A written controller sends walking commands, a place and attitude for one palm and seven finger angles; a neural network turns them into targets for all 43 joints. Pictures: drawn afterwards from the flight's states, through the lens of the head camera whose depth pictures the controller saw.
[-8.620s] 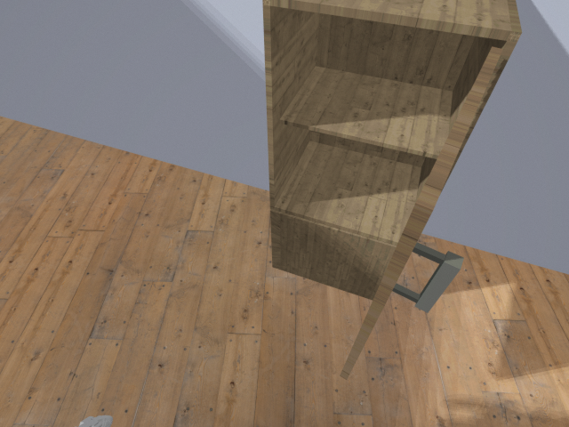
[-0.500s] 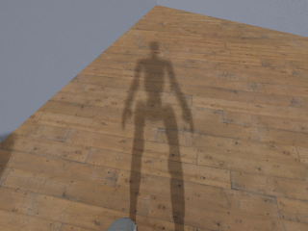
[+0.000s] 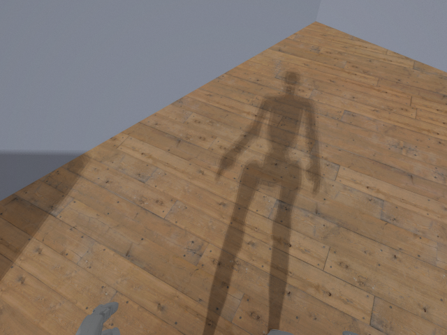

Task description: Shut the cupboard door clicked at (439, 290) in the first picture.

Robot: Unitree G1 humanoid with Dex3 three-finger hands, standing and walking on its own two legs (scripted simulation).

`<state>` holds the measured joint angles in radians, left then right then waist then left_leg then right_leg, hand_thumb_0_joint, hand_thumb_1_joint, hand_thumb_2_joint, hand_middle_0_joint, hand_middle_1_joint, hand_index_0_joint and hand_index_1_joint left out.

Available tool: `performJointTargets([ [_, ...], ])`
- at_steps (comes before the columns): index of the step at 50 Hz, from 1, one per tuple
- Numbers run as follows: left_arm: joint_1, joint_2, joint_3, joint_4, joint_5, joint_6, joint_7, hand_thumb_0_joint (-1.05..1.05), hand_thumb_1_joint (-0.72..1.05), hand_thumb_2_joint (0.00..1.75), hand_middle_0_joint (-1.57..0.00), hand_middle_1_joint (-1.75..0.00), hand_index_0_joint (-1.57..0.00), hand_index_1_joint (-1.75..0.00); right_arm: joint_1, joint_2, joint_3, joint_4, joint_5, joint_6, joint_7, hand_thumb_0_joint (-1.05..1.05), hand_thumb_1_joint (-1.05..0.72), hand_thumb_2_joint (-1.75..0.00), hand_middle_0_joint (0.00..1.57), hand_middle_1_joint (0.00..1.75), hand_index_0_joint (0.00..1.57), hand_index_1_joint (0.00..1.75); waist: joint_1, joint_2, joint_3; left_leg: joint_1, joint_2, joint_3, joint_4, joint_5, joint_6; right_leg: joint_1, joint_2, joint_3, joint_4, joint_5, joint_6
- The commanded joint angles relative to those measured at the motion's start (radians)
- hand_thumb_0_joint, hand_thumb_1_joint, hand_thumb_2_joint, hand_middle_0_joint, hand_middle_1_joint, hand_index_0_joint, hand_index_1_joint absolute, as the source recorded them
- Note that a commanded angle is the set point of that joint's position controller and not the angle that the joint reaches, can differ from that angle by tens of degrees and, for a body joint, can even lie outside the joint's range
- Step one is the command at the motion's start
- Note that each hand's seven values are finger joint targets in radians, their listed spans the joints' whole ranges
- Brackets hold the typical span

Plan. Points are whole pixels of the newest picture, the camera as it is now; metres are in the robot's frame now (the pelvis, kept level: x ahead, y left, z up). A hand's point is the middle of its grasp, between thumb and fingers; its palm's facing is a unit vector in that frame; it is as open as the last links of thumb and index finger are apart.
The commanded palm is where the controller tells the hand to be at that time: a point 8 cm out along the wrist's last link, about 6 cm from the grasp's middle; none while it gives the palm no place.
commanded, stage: walk to a spot facing it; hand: left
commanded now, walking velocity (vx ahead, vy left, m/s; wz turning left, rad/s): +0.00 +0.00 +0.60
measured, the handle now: out of the picture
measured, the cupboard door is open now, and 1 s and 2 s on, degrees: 79 79 79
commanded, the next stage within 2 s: none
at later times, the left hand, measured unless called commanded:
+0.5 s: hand out of the picture -0.05 +0.22 -0.18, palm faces +0.37 -0.89 -0.26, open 7.4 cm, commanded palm none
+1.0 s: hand out of the picture -0.01 +0.22 -0.14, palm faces +0.57 -0.77 -0.29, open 7.4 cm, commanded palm none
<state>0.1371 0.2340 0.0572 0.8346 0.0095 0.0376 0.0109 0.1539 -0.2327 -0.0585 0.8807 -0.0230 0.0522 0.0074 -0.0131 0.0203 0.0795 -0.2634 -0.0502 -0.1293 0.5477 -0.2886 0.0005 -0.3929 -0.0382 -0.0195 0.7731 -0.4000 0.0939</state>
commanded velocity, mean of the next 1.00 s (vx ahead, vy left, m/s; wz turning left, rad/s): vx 0.02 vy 0.00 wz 0.60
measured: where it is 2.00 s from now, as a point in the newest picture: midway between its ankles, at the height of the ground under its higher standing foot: outside the picture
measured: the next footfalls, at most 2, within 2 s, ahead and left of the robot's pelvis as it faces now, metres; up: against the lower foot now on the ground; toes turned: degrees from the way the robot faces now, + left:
right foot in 0.04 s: +0.06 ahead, -0.12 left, +0.00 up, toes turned -1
left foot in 0.48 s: -0.01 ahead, +0.13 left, +0.00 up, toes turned +24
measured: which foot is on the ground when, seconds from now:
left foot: down 0.00-0.04, up 0.06-0.46, down 0.48-0.96, up 0.98-1.00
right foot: up 0.00-0.02, down 0.04-0.48, up 0.50-0.94, down 0.96-1.00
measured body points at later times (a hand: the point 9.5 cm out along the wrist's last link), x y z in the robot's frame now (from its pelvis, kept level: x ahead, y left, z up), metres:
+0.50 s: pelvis -0.01 +0.01 -0.01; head +0.03 +0.04 +0.44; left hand -0.06 +0.27 -0.16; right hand +0.18 -0.21 -0.14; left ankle -0.05 +0.11 -0.74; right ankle +0.02 -0.12 -0.73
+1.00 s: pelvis +0.00 -0.02 +0.00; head +0.05 -0.03 +0.44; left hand -0.04 +0.26 -0.11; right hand +0.20 -0.20 -0.16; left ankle -0.05 +0.10 -0.71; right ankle +0.06 -0.11 -0.73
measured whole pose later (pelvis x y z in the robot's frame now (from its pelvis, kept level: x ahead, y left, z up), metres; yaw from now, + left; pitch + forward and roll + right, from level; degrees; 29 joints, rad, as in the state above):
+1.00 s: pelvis +0.00 -0.02 +0.00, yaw +37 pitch +0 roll +0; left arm 0.14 0.19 0.04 0.83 0.01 0.01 0.02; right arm 0.22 -0.25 -0.09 0.92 -0.02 0.07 0.00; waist -0.04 0.07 0.07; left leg -0.40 -0.08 -0.15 0.77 -0.41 -0.02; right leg -0.27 -0.02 -0.07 0.58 -0.31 0.00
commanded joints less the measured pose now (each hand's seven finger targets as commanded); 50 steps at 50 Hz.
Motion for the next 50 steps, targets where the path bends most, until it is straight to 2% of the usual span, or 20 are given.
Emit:
performJointTargets([
  [1,0.168,0.158,0.043,-0.048,0.004,-0.051,0.016,0.00,0.90,0.90,-0.20,-0.30,-0.20,-0.30,-0.023,-0.160,-0.061,-0.091,0.014,-0.027,-0.007,0.00,-0.90,-0.90,0.20,0.30,0.20,0.30,0.066,-0.016,-0.168,-0.149,0.120,-0.161,0.094,0.255,0.054,0.367,-0.097,0.071,-0.410,0.262,-0.035],
  [2,0.179,0.260,0.062,-0.050,0.021,-0.058,0.024,0.00,0.90,0.90,-0.20,-0.30,-0.20,-0.30,0.011,-0.082,-0.047,-0.112,0.019,-0.029,-0.002,0.00,-0.90,-0.90,0.20,0.30,0.20,0.30,0.065,-0.325,-0.180,-0.352,-0.049,0.047,0.356,-0.242,-0.039,0.474,-0.406,0.376,-0.465,0.428,-0.161],
  [3,0.179,0.259,0.056,-0.056,0.011,-0.052,0.025,0.00,0.90,0.90,-0.20,-0.30,-0.20,-0.30,0.017,-0.134,-0.060,-0.107,0.007,-0.020,-0.006,0.00,-0.90,-0.90,0.20,0.30,0.20,0.30,0.063,-0.261,-0.188,-0.325,-0.003,0.013,0.552,-0.338,-0.039,0.356,-0.484,0.380,-0.466,0.432,-0.244],
  [4,0.123,0.228,0.057,-0.065,0.010,-0.046,0.031,0.00,0.90,0.90,-0.20,-0.30,-0.20,-0.30,0.000,-0.131,-0.065,-0.101,0.006,-0.009,-0.004,0.00,-0.90,-0.90,0.20,0.30,0.20,0.30,0.046,-0.243,-0.150,-0.311,0.021,0.004,0.658,-0.299,-0.035,0.266,-0.451,0.357,-0.480,0.356,-0.250],
  [6,0.021,0.152,0.031,-0.081,0.010,-0.047,0.025,0.00,0.90,0.90,-0.20,-0.30,-0.20,-0.30,0.014,-0.120,-0.062,-0.057,-0.002,0.002,0.015,0.00,-0.90,-0.90,0.20,0.30,0.20,0.30,-0.002,-0.169,-0.056,-0.323,0.060,0.045,0.750,-0.136,-0.054,0.186,-0.321,0.153,-0.467,0.307,-0.207],
  [8,0.026,0.131,0.021,-0.077,0.011,-0.052,0.025,0.00,0.90,0.90,-0.20,-0.30,-0.20,-0.30,0.035,-0.110,-0.055,-0.037,0.000,0.008,0.023,0.00,-0.90,-0.90,0.20,0.30,0.20,0.30,-0.004,-0.215,-0.063,-0.310,0.068,0.081,0.738,-0.078,-0.070,0.198,-0.284,0.047,-0.454,0.377,-0.189],
  [18,0.156,0.201,0.047,0.003,0.022,-0.036,0.023,0.00,0.90,0.90,-0.20,-0.30,-0.20,-0.30,-0.064,-0.066,-0.022,-0.049,0.013,-0.005,0.025,0.00,-0.90,-0.90,0.20,0.30,0.20,0.30,0.068,-0.248,-0.116,-0.173,0.072,0.224,0.268,-0.169,-0.068,0.328,-0.344,-0.084,-0.358,0.604,-0.215],
  [21,0.145,0.206,0.055,0.018,0.018,-0.029,0.019,0.00,0.90,0.90,-0.20,-0.30,-0.20,-0.30,-0.008,-0.073,-0.021,-0.043,0.013,-0.020,0.018,0.00,-0.90,-0.90,0.20,0.30,0.20,0.30,0.039,-0.234,-0.156,-0.053,0.056,0.255,0.052,-0.070,-0.049,0.321,-0.340,-0.133,-0.253,0.618,-0.170],
  [22,0.137,0.201,0.057,0.018,0.009,-0.024,0.016,0.00,0.90,0.90,-0.20,-0.30,-0.20,-0.30,0.033,-0.099,-0.028,-0.034,0.010,-0.024,0.017,0.00,-0.90,-0.90,0.20,0.30,0.20,0.30,0.012,-0.196,-0.164,0.059,0.061,0.248,-0.063,0.046,-0.037,0.244,-0.326,-0.162,-0.179,0.545,-0.131],
  [23,0.140,0.168,0.054,0.001,0.002,-0.018,0.011,0.00,0.90,0.90,-0.20,-0.30,-0.20,-0.30,0.094,-0.174,-0.047,-0.024,0.006,-0.035,0.015,0.00,-0.90,-0.90,0.20,0.30,0.20,0.30,-0.027,-0.016,-0.202,0.237,0.164,0.106,-0.154,0.213,0.011,0.075,-0.272,-0.188,0.001,0.372,-0.075],
  [24,0.095,0.094,0.033,-0.047,-0.002,-0.017,0.002,0.00,0.90,0.90,-0.20,-0.30,-0.20,-0.30,0.155,-0.288,-0.074,-0.023,0.005,-0.037,0.010,0.00,-0.90,-0.90,0.20,0.30,0.20,0.30,-0.066,0.305,-0.194,0.333,0.434,-0.245,-0.187,0.605,0.134,-0.203,-0.126,-0.187,0.222,-0.235,0.007],
  [25,0.024,0.104,0.026,-0.075,0.009,-0.007,0.011,0.00,0.90,0.90,-0.20,-0.30,-0.20,-0.30,0.207,-0.300,-0.074,0.006,0.006,-0.033,0.000,0.00,-0.90,-0.90,0.20,0.30,0.20,0.30,-0.093,0.233,-0.196,0.276,0.489,-0.276,-0.182,0.614,0.219,-0.223,-0.111,-0.071,0.344,-0.287,-0.003],
  [28,0.014,0.107,0.037,-0.024,0.004,-0.007,0.006,0.00,0.90,0.90,-0.20,-0.30,-0.20,-0.30,0.052,-0.210,-0.046,-0.027,0.002,-0.036,-0.023,0.00,-0.90,-0.90,0.20,0.30,0.20,0.30,-0.025,0.177,-0.095,0.140,0.328,-0.132,-0.182,0.528,0.174,-0.217,-0.106,0.002,0.424,-0.066,-0.005],
  [31,0.074,0.109,0.037,0.008,0.006,-0.004,0.001,0.00,0.90,0.90,-0.20,-0.30,-0.20,-0.30,0.008,-0.192,-0.038,-0.042,0.005,-0.044,-0.022,0.00,-0.90,-0.90,0.20,0.30,0.20,0.30,0.005,0.122,-0.112,0.125,0.273,-0.069,-0.191,0.513,0.150,-0.155,-0.087,-0.002,0.382,0.006,0.006],
  [40,-0.010,0.082,0.030,-0.053,-0.001,-0.011,0.009,0.00,0.90,0.90,-0.20,-0.30,-0.20,-0.30,0.054,-0.203,-0.058,-0.036,-0.002,-0.029,-0.016,0.00,-0.90,-0.90,0.20,0.30,0.20,0.30,-0.027,0.130,-0.108,0.101,0.264,-0.233,-0.177,0.417,0.183,-0.066,-0.019,0.007,0.111,-0.052,0.001],
  [45,0.092,0.089,0.032,-0.046,-0.009,-0.030,0.017,0.00,0.90,0.90,-0.20,-0.30,-0.20,-0.30,0.013,-0.195,-0.068,-0.057,0.002,-0.022,-0.013,0.00,-0.90,-0.90,0.20,0.30,0.20,0.30,0.024,0.134,-0.161,0.006,0.201,-0.271,-0.075,0.462,0.138,0.180,0.024,-0.010,-0.232,0.091,-0.019],
  [46,0.133,0.114,0.038,-0.038,-0.006,-0.040,0.021,0.00,0.90,0.90,-0.20,-0.30,-0.20,-0.30,0.011,-0.170,-0.066,-0.063,0.009,-0.022,-0.011,0.00,-0.90,-0.90,0.20,0.30,0.20,0.30,0.047,0.072,-0.183,-0.071,0.152,-0.240,-0.012,0.355,0.090,0.307,-0.015,0.014,-0.394,0.192,-0.027],
  [47,0.155,0.200,0.055,-0.036,0.010,-0.052,0.029,0.00,0.90,0.90,-0.20,-0.30,-0.20,-0.30,0.041,-0.099,-0.056,-0.075,0.021,-0.026,-0.004,0.00,-0.90,-0.90,0.20,0.30,0.20,0.30,0.053,-0.172,-0.201,-0.275,0.032,-0.094,0.176,0.049,0.006,0.481,-0.254,0.228,-0.497,0.250,-0.098],
  [48,0.151,0.257,0.058,-0.043,0.015,-0.049,0.026,0.00,0.90,0.90,-0.20,-0.30,-0.20,-0.30,0.041,-0.089,-0.055,-0.097,0.011,-0.027,-0.004,0.00,-0.90,-0.90,0.20,0.30,0.20,0.30,0.055,-0.302,-0.182,-0.369,-0.047,0.044,0.405,-0.310,-0.047,0.428,-0.470,0.391,-0.505,0.334,-0.217],
  [50,0.094,0.195,0.053,-0.049,0.006,-0.047,0.028,0.00,0.90,0.90,-0.20,-0.30,-0.20,-0.30,0.006,-0.130,-0.066,-0.075,-0.004,-0.006,0.005,0.00,-0.90,-0.90,0.20,0.30,0.20,0.30,0.040,-0.230,-0.089,-0.379,0.042,0.006,0.658,-0.223,-0.038,0.264,-0.405,0.342,-0.559,0.051,-0.235],
])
